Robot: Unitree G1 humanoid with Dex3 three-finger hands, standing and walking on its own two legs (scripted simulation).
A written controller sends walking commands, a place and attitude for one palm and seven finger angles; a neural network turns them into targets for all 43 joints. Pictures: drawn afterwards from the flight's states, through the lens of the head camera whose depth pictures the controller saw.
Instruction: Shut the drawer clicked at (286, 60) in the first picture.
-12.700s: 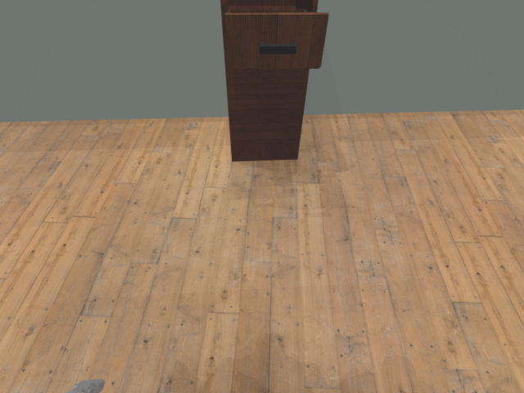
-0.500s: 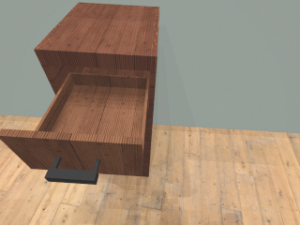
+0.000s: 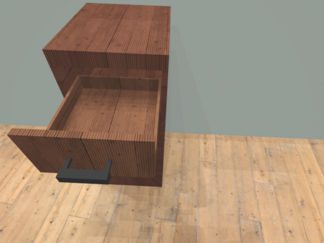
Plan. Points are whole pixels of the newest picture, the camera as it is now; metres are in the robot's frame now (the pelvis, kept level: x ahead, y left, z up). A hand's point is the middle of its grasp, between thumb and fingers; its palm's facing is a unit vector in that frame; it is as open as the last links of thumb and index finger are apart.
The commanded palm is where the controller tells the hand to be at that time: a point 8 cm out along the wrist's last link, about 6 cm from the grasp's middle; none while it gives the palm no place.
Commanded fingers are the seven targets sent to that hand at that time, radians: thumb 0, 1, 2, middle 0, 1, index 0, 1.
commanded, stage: come to a stop and stand still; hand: left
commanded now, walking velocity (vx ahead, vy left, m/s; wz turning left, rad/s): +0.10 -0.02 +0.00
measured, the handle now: (86, 168) +0.29 +0.21 +0.02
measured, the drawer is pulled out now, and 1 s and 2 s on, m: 0.29 0.29 0.26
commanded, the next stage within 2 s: look again from close up in 0.70 s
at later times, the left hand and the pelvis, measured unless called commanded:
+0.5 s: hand out of the picture +0.04 +0.17 -0.17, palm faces +0.06 -0.97 -0.23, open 7.3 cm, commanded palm none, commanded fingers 0.00 0.90 0.90 -0.20 -0.30 -0.20 -0.30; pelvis +0.06 -0.01 -0.01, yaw +2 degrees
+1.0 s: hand out of the picture +0.04 +0.18 -0.17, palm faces +0.04 -0.97 -0.22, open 7.3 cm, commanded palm none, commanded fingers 0.00 0.90 0.90 -0.20 -0.30 -0.20 -0.30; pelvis +0.04 +0.00 +0.00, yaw +1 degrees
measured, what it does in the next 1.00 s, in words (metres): stands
